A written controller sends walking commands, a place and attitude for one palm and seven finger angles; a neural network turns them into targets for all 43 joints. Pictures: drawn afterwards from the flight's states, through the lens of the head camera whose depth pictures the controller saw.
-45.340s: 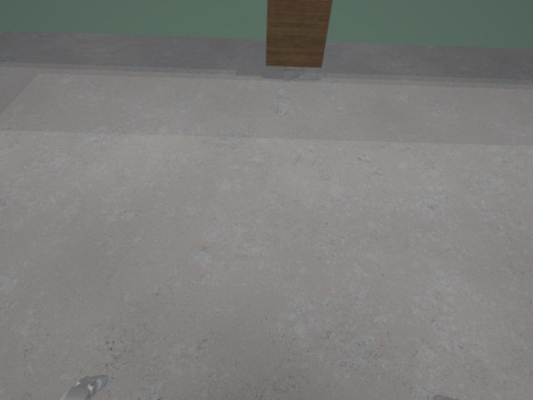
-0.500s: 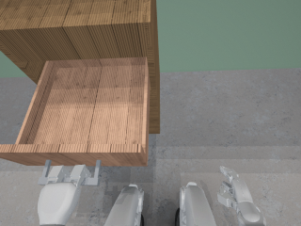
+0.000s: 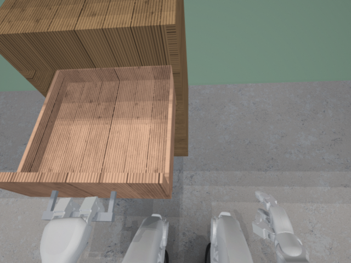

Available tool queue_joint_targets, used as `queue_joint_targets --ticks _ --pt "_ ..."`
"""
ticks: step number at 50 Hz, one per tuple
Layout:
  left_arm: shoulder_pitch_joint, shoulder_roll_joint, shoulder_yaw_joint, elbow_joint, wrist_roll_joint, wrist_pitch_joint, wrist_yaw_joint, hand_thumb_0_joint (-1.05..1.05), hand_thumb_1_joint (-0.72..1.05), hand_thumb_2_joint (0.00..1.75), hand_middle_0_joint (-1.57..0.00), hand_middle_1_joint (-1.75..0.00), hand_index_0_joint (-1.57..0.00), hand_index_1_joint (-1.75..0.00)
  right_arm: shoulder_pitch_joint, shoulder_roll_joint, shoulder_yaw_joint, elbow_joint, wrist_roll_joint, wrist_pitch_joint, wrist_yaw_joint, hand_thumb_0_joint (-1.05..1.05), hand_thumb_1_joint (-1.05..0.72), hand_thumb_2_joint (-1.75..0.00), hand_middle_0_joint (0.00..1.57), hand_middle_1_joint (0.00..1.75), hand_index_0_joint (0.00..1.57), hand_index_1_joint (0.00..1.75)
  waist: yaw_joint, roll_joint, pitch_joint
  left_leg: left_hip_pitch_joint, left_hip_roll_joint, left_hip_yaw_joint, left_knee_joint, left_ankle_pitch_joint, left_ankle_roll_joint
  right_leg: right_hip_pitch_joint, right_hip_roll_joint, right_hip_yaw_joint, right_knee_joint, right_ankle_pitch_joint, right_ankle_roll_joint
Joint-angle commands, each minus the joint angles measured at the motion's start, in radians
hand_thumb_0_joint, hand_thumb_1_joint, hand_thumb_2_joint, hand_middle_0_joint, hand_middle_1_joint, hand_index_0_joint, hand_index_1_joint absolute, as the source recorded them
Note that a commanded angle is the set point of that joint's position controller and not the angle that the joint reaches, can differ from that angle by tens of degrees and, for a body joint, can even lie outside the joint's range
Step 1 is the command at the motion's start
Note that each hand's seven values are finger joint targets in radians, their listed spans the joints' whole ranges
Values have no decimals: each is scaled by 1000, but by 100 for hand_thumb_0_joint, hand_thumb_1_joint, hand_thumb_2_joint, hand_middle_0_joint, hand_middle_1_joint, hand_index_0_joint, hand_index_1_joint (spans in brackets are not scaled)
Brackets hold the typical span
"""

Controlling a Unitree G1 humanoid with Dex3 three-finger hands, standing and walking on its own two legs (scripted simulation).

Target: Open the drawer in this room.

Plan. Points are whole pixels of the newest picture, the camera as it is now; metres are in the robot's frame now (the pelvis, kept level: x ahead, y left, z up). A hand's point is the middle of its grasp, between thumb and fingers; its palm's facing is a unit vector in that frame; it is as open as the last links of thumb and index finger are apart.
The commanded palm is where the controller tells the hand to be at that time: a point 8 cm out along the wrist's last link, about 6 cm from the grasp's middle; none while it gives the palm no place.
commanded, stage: open the thumb to release the handle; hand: left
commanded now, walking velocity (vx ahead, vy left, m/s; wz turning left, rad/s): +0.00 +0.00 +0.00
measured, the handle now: (81, 206) +0.23 +0.24 -0.04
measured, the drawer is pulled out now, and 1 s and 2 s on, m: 0.30 0.30 0.30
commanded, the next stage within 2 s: lift the hand off the handle in 0.50 s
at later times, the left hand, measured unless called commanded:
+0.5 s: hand (80, 238) +0.17 +0.23 -0.05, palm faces -0.12 -0.08 -0.99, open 12.1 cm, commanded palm +0.15 +0.24 -0.01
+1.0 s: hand (83, 228) +0.19 +0.23 -0.05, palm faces -0.06 -0.07 -1.00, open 13.8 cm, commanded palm +0.17 +0.23 +0.00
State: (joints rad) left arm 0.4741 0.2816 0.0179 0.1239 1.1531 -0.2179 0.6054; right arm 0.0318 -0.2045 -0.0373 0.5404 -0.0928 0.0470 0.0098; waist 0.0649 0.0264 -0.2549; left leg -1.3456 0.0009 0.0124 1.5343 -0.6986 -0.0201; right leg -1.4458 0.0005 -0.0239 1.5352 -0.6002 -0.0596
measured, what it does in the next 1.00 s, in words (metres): stands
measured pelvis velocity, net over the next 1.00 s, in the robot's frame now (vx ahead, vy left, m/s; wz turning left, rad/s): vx -0.03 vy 0.00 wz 0.00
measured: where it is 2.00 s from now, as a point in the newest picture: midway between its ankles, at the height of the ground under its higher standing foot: outside the picture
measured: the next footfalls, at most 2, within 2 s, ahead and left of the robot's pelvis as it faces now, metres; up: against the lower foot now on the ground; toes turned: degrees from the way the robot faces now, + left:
none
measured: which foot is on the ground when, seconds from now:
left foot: down 0.00-1.00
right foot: down 0.00-1.00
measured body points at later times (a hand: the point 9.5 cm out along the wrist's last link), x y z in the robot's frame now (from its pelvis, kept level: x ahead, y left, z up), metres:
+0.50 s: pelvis -0.02 +0.00 +0.00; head +0.11 -0.03 +0.43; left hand +0.17 +0.23 +0.00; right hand +0.20 -0.22 -0.13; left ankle +0.01 +0.13 -0.56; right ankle +0.05 -0.09 -0.56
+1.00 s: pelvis -0.03 +0.00 +0.00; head +0.10 -0.03 +0.44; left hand +0.19 +0.23 +0.01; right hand +0.18 -0.22 -0.13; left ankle +0.01 +0.13 -0.56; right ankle +0.05 -0.09 -0.56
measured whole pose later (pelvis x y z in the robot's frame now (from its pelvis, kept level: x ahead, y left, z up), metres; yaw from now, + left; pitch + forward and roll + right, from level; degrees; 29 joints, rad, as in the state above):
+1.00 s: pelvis -0.03 +0.00 +0.00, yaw +0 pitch +27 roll +1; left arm 0.30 0.28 -0.05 0.22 1.14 -0.11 0.66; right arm 0.07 -0.22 -0.03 0.59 -0.07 0.05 -0.03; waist 0.05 0.05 -0.24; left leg -1.35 -0.01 -0.01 1.52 -0.64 -0.02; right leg -1.43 -0.01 -0.05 1.49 -0.54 -0.05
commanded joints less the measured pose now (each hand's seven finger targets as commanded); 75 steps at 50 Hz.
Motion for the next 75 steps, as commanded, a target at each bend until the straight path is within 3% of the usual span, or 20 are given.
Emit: queue_joint_targets --ticks 1,2,3,6,8,11,20,29,32,35,41,45,49,53,59,60,63,66,75 --pt "-2 165 92 -150 11 -35 83 0 83 87 -40 -134 -40 -134 -31 -90 -30 -118 -6 -40 -19 0 -90 -90 20 30 20 30 1 -69 -313 140 -42 -8 -138 272 54 319 -2 54 -220 271 6" --pt "25 155 86 -97 13 -33 85 0 76 84 -39 -134 -39 -134 -35 -88 -26 -116 -3 -47 -21 0 -90 -90 20 30 20 30 0 -62 -285 139 -43 -11 -142 260 53 299 0 44 -223 243 2" --pt "14 164 95 -110 10 -32 88 0 69 81 -38 -133 -38 -133 -40 -94 -28 -113 -3 -47 -22 0 -90 -90 20 30 20 30 9 -28 -300 150 -40 -15 -147 274 53 290 2 39 -218 239 -4" --pt "36 153 87 -119 -2 -12 91 0 48 72 -37 -130 -37 -130 -21 -100 -36 -119 -4 -45 -19 0 -90 -90 20 30 20 30 7 -61 -348 176 -44 -10 -153 283 52 317 2 45 -229 258 3" --pt "8 155 85 -125 -10 8 90 0 34 66 -36 -129 -36 -129 -24 -100 -37 -118 -1 -42 -22 0 -90 -90 20 30 20 30 1 -50 -350 171 -43 -11 -160 281 54 332 -2 40 -237 253 3" --pt "22 160 83 -120 -22 28 86 0 13 57 -35 -127 -35 -127 -15 -100 -37 -118 5 -39 -29 0 -90 -90 20 30 20 30 2 -97 -355 153 -43 -7 -161 266 55 377 -4 55 -253 258 10" --pt "-6 157 60 -80 -21 32 81 0 -50 30 -30 -120 -30 -120 -26 -99 -31 -103 12 -39 -44 0 -90 -90 20 30 20 30 -3 -76 -296 135 -36 -7 -173 219 57 360 -5 55 -282 182 7" --pt "-11 169 78 -76 -14 23 93 0 -50 30 -30 -120 -30 -120 -33 -101 -34 -94 8 -41 -41 0 -90 -90 20 30 20 30 7 -25 -287 144 -34 -9 -183 206 54 322 1 48 -278 126 0" --pt "-83 163 63 -76 -14 25 97 0 -50 30 -30 -120 -30 -120 -29 -107 -36 -89 9 -46 -41 0 -90 -90 20 30 20 30 -15 -52 -271 123 -31 -10 -171 172 58 306 -4 57 -295 79 5" --pt "-118 171 67 -72 -9 30 107 0 -50 30 -30 -120 -30 -120 -27 -113 -36 -87 9 -49 -44 0 -90 -90 20 30 20 30 -13 -23 -279 135 -30 -15 -179 175 57 289 -4 45 -284 73 2" --pt "-139 152 40 -72 -16 61 108 0 -50 30 -30 -120 -30 -120 -13 -120 -40 -90 12 -50 -48 0 -90 -90 20 30 20 30 -21 -44 -320 156 -30 -15 -192 181 58 317 -4 39 -294 86 9" --pt "-190 149 19 -49 -14 87 108 0 -50 30 -30 -120 -30 -120 -11 -123 -37 -82 18 -47 -54 0 -90 -90 20 30 20 30 -32 -47 -287 163 -26 -19 -209 167 58 301 -2 29 -306 64 8" --pt "-111 167 38 -82 -30 120 105 0 -50 30 -30 -120 -30 -120 0 -118 -34 -100 26 -39 -58 0 -90 -90 20 30 20 30 -8 -62 -355 191 -31 -10 -237 210 58 410 -2 43 -326 129 10" --pt "-104 177 47 -103 -39 135 101 0 -50 30 -30 -120 -30 -120 -7 -117 -29 -103 33 -32 -64 0 -90 -90 20 30 20 30 -10 -59 -316 210 -27 -10 -263 223 58 436 2 45 -354 152 7" --pt "-113 128 -9 -50 -41 128 82 0 -50 30 -30 -120 -30 -120 -5 -120 -24 -92 30 -36 -63 0 -90 -90 20 30 20 30 -39 -55 -223 219 -23 -10 -286 195 61 411 0 32 -394 114 9" --pt "-124 146 5 -57 -41 122 82 0 -50 30 -30 -120 -30 -120 -2 -124 -27 -93 30 -38 -63 0 -90 -90 20 30 20 30 -36 -44 -214 224 -23 -9 -290 187 61 407 0 30 -399 99 8" --pt "-135 146 3 -75 -45 113 79 0 -50 30 -30 -120 -30 -120 4 -126 -28 -98 26 -41 -62 0 -90 -90 20 30 20 30 -39 -52 -241 251 -24 -11 -298 220 64 428 0 25 -401 141 8" --pt "-122 162 14 -112 -38 96 83 0 -50 30 -30 -120 -30 -120 11 -126 -32 -107 23 -43 -56 0 -90 -90 20 30 20 30 -23 -6 -281 294 -29 -8 -310 252 60 442 1 19 -393 166 6" --pt "-100 165 26 -148 -36 115 84 0 -50 30 -30 -120 -30 -120 19 -127 -33 -131 20 -26 -44 0 -90 -90 20 30 20 30 -30 -18 -266 358 -27 -12 -346 300 59 471 7 4 -416 225 7"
